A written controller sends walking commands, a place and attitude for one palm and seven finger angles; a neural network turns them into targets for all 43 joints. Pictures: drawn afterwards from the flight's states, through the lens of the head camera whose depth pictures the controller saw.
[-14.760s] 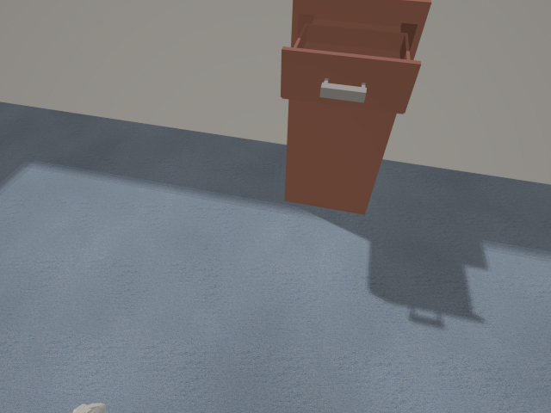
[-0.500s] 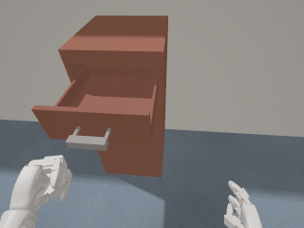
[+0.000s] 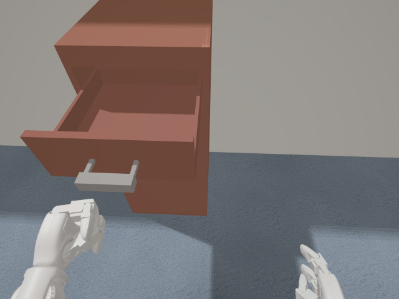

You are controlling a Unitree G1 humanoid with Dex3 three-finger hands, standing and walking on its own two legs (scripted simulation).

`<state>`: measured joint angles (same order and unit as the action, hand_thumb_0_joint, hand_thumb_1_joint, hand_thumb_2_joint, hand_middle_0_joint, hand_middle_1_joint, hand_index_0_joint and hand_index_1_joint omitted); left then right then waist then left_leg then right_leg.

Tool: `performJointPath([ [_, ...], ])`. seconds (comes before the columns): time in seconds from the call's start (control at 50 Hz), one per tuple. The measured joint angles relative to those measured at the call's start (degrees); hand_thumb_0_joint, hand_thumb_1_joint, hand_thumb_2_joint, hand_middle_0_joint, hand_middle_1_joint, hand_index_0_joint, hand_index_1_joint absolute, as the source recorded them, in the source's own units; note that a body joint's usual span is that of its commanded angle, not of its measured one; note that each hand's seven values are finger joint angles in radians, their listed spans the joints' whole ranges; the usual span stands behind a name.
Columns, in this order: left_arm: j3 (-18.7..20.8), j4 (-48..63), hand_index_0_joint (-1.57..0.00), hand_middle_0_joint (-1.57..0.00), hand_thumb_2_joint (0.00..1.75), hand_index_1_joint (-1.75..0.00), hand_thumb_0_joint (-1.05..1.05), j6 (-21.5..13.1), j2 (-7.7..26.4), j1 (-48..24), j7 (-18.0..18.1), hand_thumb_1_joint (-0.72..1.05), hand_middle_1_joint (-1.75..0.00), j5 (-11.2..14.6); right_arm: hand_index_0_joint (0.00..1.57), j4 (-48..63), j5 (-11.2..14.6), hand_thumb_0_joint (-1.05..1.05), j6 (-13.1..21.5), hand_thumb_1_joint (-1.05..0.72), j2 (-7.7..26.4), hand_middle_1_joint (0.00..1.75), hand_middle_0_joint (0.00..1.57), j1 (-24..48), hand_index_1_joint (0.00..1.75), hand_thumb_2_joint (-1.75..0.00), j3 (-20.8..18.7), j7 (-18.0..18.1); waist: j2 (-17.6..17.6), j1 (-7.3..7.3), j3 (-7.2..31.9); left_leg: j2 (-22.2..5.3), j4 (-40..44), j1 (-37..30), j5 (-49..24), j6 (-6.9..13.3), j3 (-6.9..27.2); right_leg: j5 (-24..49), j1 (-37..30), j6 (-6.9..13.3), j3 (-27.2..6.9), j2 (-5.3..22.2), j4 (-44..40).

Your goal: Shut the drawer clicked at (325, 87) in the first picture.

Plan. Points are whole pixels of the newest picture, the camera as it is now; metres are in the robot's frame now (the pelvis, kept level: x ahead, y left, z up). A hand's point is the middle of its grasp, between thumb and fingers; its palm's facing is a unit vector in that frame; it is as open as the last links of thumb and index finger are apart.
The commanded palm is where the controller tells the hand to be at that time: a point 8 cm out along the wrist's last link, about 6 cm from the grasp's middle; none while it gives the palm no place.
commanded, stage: bring the fist close to the handle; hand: left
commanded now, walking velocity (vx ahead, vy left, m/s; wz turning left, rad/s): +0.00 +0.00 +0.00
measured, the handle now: (110, 173) +0.35 +0.23 +0.06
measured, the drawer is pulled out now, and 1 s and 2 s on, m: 0.27 0.27 0.15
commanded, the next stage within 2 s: push the drawer shut in 0.68 s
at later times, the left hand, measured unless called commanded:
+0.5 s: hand (111, 219) +0.25 +0.19 +0.05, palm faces +0.03 -1.00 -0.05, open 3.3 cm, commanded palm +0.22 +0.24 +0.06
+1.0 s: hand (116, 209) +0.27 +0.19 +0.05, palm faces +0.05 -1.00 -0.05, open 3.2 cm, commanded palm +0.25 +0.24 +0.06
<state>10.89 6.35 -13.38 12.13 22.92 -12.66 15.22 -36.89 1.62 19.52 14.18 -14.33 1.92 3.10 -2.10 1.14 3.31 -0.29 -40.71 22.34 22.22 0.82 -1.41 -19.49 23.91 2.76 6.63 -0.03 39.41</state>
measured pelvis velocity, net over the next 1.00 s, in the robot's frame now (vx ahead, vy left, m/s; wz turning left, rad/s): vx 0.00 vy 0.00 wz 0.00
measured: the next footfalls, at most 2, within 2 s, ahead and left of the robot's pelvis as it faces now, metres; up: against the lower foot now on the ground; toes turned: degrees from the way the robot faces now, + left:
none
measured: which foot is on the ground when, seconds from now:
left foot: down 0.00-1.00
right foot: down 0.00-1.00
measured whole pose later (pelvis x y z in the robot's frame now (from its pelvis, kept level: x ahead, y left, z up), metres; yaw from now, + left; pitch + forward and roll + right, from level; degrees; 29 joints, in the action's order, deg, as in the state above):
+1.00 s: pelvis +0.00 +0.00 -0.02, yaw +0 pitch +8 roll +0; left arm 10.2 -8.4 -17.1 13.1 7.6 -11.1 14.1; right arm -34.5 1.7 11.5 14.6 -13.0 2.3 2.8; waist -2.0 -0.1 4.4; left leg -0.4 -47.6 31.0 24.8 0.7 -1.1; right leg -22.0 32.4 3.0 6.9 0.2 46.2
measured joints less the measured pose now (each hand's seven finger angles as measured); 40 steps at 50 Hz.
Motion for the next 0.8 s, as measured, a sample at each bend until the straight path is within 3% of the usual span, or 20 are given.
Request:
performJointPath([
  [0.34, -1.99, -9.40, -1.40, -1.40, 0.90, -1.60, 0.01, -3.49, -0.45, -9.31, 1.42, 0.90, -1.60, -1.59, 0.20, 1.98, -0.49, 0.01, -4.25, -0.90, -0.11, 0.30, 0.20, 0.55, 0.30, -0.89, 0.22, -0.81, 0.56, -1.04, 0.80, 0.47, -6.14, 7.68, 2.28, 0.76, -0.50, -1.98, 7.73, -0.63, -0.48, 0.83, 6.02],
  [0.8, -2.74, -7.99, -1.40, -1.40, 0.90, -1.60, 0.01, -3.76, -0.40, -7.96, 3.35, 0.90, -1.60, -2.05, 0.20, 3.61, -0.21, 0.01, -7.58, -0.90, -0.11, 0.30, 0.20, 0.49, 0.30, -0.89, 0.20, -0.93, 0.14, -1.17, 1.53, 0.10, -7.00, 8.38, 2.87, 0.37, -0.33, -2.65, 8.51, -0.23, -0.37, 0.48, 6.98],
])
